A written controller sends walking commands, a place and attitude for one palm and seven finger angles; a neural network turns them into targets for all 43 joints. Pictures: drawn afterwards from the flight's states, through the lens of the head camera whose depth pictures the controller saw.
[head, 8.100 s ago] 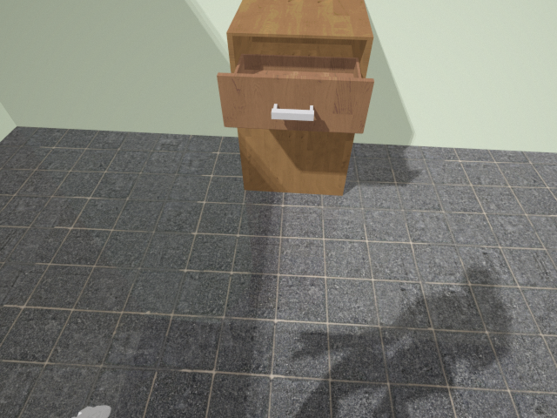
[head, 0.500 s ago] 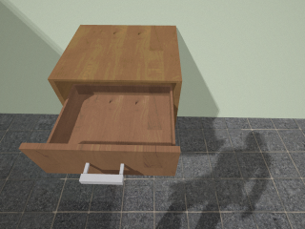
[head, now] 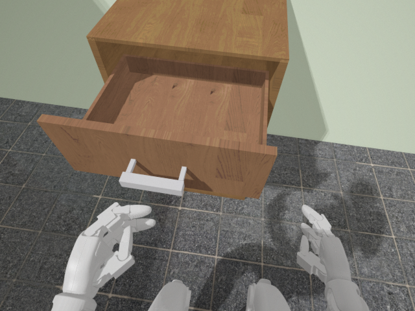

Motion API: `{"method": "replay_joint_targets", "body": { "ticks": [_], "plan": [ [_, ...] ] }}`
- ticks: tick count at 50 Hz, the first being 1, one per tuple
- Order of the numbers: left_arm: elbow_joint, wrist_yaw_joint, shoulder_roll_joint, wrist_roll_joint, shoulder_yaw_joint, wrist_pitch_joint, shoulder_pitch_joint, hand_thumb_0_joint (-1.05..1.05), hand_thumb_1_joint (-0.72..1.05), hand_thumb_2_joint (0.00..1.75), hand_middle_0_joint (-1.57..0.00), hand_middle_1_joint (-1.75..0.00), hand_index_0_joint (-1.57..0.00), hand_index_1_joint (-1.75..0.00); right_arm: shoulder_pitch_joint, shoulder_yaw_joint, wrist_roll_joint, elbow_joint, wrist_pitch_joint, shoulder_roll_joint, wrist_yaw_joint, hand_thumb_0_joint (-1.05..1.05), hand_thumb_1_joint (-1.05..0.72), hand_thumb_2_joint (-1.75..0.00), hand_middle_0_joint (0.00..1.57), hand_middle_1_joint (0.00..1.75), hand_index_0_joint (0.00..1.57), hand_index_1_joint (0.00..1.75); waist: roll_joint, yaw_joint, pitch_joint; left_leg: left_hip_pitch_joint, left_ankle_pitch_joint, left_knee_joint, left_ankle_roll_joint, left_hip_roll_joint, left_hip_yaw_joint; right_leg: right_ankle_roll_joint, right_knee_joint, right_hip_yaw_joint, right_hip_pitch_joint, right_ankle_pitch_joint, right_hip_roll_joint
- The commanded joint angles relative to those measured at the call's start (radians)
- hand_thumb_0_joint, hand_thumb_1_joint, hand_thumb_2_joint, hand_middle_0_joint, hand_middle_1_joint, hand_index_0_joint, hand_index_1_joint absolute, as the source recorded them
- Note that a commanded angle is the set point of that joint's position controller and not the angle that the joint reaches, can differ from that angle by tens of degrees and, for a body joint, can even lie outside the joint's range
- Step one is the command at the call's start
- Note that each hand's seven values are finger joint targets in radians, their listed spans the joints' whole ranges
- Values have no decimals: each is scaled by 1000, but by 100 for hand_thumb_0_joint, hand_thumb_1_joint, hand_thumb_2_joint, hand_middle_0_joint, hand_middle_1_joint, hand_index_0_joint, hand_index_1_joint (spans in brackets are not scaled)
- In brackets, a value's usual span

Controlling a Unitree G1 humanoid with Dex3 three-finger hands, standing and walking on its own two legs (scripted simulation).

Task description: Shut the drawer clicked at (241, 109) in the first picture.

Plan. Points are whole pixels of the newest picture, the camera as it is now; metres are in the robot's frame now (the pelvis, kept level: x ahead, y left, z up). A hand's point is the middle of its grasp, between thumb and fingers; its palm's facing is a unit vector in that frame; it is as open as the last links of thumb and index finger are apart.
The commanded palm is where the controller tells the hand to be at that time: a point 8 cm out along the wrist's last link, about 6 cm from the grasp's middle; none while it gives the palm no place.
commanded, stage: raise the hand and make a fist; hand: left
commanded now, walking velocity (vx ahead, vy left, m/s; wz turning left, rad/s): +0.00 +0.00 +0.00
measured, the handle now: (155, 175) +0.37 +0.16 +0.01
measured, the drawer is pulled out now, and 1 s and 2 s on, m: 0.28 0.28 0.28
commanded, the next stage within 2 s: bring the fist close to the handle in 1.34 s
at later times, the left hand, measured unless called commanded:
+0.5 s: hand (136, 248) +0.20 +0.14 +0.08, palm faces -0.04 -1.00 -0.02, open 3.1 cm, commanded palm +0.16 +0.18 +0.09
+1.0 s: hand (136, 250) +0.19 +0.13 +0.11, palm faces -0.03 -1.00 -0.01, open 3.2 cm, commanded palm +0.15 +0.17 +0.11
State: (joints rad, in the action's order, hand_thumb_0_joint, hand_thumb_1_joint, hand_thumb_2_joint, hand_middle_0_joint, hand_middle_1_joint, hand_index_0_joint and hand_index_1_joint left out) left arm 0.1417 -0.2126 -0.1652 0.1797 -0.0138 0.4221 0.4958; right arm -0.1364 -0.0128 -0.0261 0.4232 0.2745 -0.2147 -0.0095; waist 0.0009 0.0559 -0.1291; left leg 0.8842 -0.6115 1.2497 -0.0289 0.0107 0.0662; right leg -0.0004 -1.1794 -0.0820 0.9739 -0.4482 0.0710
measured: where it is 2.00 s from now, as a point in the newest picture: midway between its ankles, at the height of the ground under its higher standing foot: outside the picture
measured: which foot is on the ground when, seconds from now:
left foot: down 0.00-1.00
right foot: down 0.00-1.00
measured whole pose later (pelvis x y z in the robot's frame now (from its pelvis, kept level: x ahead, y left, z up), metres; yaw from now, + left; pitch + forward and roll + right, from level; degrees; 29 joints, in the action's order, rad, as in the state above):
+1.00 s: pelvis +0.04 +0.01 +0.02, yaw +0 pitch +14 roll -2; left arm 0.50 -0.11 -0.14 0.12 0.10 0.31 0.84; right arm -0.26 0.00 -0.03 0.35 0.13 -0.20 -0.01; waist 0.04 0.03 -0.15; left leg 0.75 -0.63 1.14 -0.01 0.01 0.05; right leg 0.02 -1.09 -0.07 0.85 -0.47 0.07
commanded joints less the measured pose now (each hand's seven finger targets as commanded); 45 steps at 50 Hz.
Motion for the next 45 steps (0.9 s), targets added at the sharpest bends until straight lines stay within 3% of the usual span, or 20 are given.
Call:
{"method": "replay_joint_targets", "body": {
  "ticks": [1,5,6,7,8,11,18,20,23,27,31,32,39,45],
  "plan": [
    [243,-1,-82,11,-56,-14,-13,0,90,90,-78,-93,-78,-93,-30,60,-7,-132,23,-122,-26,0,-90,-90,20,30,20,30,-3,-65,-223,-9,226,-233,47,-28,-43,-18,232,58,-307,20,-50],
    [221,19,-67,19,-63,-53,59,0,90,90,-86,-101,-86,-101,4,56,-5,-134,22,-108,-28,0,-90,-90,20,30,20,30,-46,-44,-201,6,217,-257,44,-29,-40,-15,244,49,-326,-12,-48],
    [257,26,-60,20,-52,-49,47,0,90,90,-88,-104,-88,-104,-3,54,-3,-136,25,-106,-26,0,-90,-90,20,30,20,30,-38,-49,-214,3,219,-257,44,-31,-41,-13,246,50,-331,-11,-43],
    [262,35,-71,20,-73,-45,89,0,90,90,-90,-106,-90,-106,-6,60,-3,-132,24,-102,-26,0,-90,-90,20,30,20,30,-53,-36,-225,-2,225,-266,42,-29,-41,-15,244,45,-345,-10,-42],
    [271,42,-52,17,-52,-42,121,0,90,90,-92,-108,-92,-108,-3,58,-1,-140,24,-101,-24,0,-90,-90,20,30,20,30,-52,-34,-216,2,223,-271,42,-31,-43,-15,243,41,-345,-14,-42],
    [310,70,-53,2,-36,-16,106,0,90,90,-98,-114,-98,-114,-10,58,3,-140,23,-108,-25,0,-90,-90,20,30,20,30,-54,-49,-181,3,208,-275,44,-28,-40,-16,240,30,-311,-32,-41],
    [405,98,-30,-23,25,35,223,0,90,90,-112,-130,-112,-130,-42,73,5,-157,10,-113,-18,0,-90,-90,20,30,20,30,-3,-53,-210,-49,273,-274,46,-26,-47,-23,206,6,-314,77,-43],
    [401,110,-52,-37,11,28,237,0,90,90,-116,-134,-116,-134,-41,77,4,-162,-7,-112,-20,0,-90,-90,20,30,20,30,-22,-55,-196,-38,277,-269,48,-25,-48,-23,209,12,-322,87,-43],
    [432,110,-29,-45,42,20,263,0,90,90,-122,-140,-122,-140,-47,76,2,-185,-27,-112,-18,0,-90,-90,20,30,20,30,18,-54,-184,-59,297,-277,46,-25,-51,-24,201,2,-316,116,-46],
    [467,117,-16,-51,69,0,316,0,90,90,-130,-149,-130,-149,-61,75,2,-209,-51,-102,-15,0,-90,-90,20,30,20,30,8,-49,-200,-89,350,-282,47,-21,-49,-24,198,-6,-343,178,-49],
    [490,119,-13,-66,88,-21,326,0,90,90,-138,-158,-138,-158,-60,70,3,-225,-73,-100,-14,0,-90,-90,20,30,20,30,2,-60,-179,-106,378,-282,47,-17,-44,-22,196,-11,-340,216,-52],
    [491,118,-20,-64,81,-25,349,0,90,90,-140,-160,-140,-160,-57,72,2,-228,-78,-94,-13,0,-90,-90,20,30,20,30,-5,-52,-175,-100,375,-284,47,-17,-45,-21,201,-8,-352,218,-51],
    [531,106,-26,-59,84,-33,354,0,90,90,-140,-160,-140,-160,-57,62,2,-249,-90,-91,-16,0,-90,-90,20,30,20,30,-16,-56,-165,-99,350,-285,49,-19,-43,-19,212,-2,-360,203,-50],
    [568,99,-26,-54,93,-41,425,0,90,90,-140,-160,-140,-160,-56,64,-6,-255,-84,-85,-11,0,-90,-90,20,30,20,30,-8,-46,-183,-116,405,-290,51,-18,-41,-22,211,-4,-395,255,-48]
  ]
}}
